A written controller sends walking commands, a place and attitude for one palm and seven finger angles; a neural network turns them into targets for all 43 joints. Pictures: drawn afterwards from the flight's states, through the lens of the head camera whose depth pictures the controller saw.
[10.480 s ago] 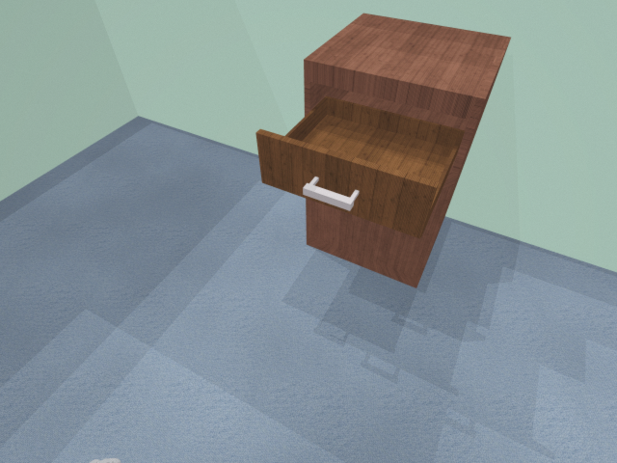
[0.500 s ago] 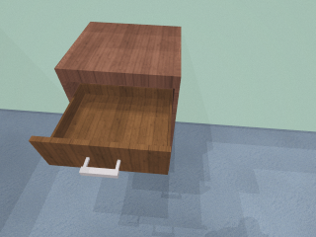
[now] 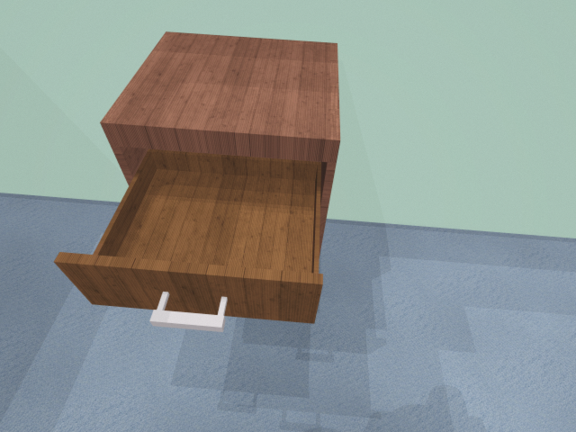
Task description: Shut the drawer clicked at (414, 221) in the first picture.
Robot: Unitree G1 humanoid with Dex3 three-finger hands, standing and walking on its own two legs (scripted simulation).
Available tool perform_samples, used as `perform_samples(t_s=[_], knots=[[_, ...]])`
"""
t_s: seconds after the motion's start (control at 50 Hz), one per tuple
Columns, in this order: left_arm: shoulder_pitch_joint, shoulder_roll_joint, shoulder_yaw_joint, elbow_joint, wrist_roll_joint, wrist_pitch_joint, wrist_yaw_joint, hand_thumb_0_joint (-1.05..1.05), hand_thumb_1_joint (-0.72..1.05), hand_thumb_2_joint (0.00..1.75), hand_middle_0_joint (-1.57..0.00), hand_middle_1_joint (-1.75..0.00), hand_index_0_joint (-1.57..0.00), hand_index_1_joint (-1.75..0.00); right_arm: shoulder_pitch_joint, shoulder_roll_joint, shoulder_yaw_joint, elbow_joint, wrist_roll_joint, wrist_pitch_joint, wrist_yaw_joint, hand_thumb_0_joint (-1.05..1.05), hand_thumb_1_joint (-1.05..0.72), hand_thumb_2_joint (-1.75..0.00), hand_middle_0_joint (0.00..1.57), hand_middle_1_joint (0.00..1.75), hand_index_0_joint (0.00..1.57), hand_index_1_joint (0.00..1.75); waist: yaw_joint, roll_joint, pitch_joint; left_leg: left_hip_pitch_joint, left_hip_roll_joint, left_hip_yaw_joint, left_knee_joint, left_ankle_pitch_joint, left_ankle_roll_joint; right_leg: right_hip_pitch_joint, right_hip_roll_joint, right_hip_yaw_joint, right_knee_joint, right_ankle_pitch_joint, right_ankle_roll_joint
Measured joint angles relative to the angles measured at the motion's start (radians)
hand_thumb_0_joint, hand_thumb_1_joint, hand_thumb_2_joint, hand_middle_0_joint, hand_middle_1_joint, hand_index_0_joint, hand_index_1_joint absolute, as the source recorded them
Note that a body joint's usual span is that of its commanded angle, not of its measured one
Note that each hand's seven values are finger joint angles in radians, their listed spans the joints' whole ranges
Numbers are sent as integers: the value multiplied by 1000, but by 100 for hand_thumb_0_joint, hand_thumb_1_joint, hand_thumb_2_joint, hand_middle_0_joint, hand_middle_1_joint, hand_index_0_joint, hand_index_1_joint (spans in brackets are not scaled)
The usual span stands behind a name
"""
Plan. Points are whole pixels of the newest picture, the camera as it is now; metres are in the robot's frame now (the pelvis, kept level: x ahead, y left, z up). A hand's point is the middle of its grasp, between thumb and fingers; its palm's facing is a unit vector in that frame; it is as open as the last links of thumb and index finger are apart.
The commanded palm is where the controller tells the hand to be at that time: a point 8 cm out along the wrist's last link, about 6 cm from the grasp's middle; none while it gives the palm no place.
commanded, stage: come to a stop and stand still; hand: left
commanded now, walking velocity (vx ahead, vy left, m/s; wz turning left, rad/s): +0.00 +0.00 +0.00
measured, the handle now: (191, 310) +0.33 +0.19 -0.11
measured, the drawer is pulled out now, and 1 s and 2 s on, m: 0.30 0.30 0.30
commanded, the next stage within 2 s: look again from close up in 0.98 s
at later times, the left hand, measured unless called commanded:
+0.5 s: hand out of the picture -0.02 +0.17 -0.17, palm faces +0.00 -0.97 -0.23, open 7.4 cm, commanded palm none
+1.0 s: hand out of the picture -0.03 +0.14 -0.18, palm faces +0.03 -0.98 -0.18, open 7.4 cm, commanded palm none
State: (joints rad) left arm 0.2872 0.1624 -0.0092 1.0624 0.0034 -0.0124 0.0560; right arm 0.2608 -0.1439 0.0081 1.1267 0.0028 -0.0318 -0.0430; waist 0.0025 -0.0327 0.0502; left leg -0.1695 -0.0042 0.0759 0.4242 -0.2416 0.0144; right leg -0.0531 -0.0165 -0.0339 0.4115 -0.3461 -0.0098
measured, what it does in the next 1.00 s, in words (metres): stands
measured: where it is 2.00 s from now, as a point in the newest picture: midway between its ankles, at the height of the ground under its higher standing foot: outside the picture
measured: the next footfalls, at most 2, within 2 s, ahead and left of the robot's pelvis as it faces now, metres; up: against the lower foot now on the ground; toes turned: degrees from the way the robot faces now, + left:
none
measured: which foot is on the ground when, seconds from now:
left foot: down 0.00-1.00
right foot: down 0.00-1.00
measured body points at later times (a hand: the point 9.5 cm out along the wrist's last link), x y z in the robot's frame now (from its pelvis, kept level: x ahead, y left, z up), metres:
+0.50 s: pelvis -0.03 -0.01 -0.01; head -0.02 -0.02 +0.44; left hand -0.02 +0.22 -0.16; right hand -0.02 -0.23 -0.17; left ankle -0.01 +0.11 -0.74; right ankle -0.08 -0.11 -0.74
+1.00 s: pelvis -0.02 -0.02 +0.00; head +0.00 -0.02 +0.45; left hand -0.03 +0.19 -0.16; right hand +0.00 -0.25 -0.16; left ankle -0.01 +0.11 -0.74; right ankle -0.08 -0.11 -0.74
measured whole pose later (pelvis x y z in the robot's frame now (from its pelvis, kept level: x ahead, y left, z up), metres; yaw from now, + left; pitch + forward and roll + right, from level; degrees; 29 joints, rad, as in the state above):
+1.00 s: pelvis -0.02 -0.02 +0.00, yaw +0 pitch -1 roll +1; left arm 0.31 0.14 -0.03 1.08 0.01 -0.02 0.04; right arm 0.25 -0.16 0.02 1.12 0.00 -0.02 -0.03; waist 0.01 -0.02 0.05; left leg -0.20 0.03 0.06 0.45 -0.23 -0.02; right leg -0.08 0.02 -0.05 0.44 -0.34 -0.04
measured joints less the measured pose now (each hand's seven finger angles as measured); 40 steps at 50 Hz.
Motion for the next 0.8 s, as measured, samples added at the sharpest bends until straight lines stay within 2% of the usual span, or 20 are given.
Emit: perform_samples(t_s=[0.06, 0.14, 0.26, 0.52, 0.8], knots=[[-6, 7, 0, -4, 0, -1, -5, 1, 92, 89, -20, -30, -20, -30, -3, -3, 0, 2, 0, 2, 4, 1, -93, -90, 20, 30, 20, 30, -2, 2, -4, 2, 6, -3, -11, 14, -3, 3, 7, -3, -14, 15, -4], [-12, -5, -6, -22, 10, -12, 3, 1, 92, 89, -20, -30, -20, -30, 1, -31, -8, -58, -10, 15, 22, 1, -92, -90, 20, 30, 20, 30, -13, 49, -5, -87, 34, -21, 98, -18, -7, -53, 33, -18, 32, 13, -10], [-5, -8, -9, -39, 8, 3, -9, 1, 91, 89, -20, -30, -20, -30, 19, -45, -9, -104, -15, 29, 27, 0, -91, -90, 19, 30, 20, 30, -16, 75, -21, -120, 34, -22, 160, -38, -4, -97, 29, -18, 121, -22, -11], [17, 5, -16, -35, 5, 9, -18, 1, 91, 89, -20, -30, -20, -30, 38, -27, 8, -75, -12, 23, 33, 0, -92, -90, 19, 30, 20, 30, -3, 45, -13, -94, 23, -8, 91, 2, -9, -103, 18, -6, 111, -11, -17], [25, -15, -21, 12, 3, 0, -16, 1, 91, 89, -20, -30, -20, -30, 10, -11, 10, -15, -5, 14, 19, 1, -91, -90, 20, 30, 20, 30, 6, 20, -2, -50, 30, -14, 47, 8, -24, -53, 29, -11, 58, -2, -28]])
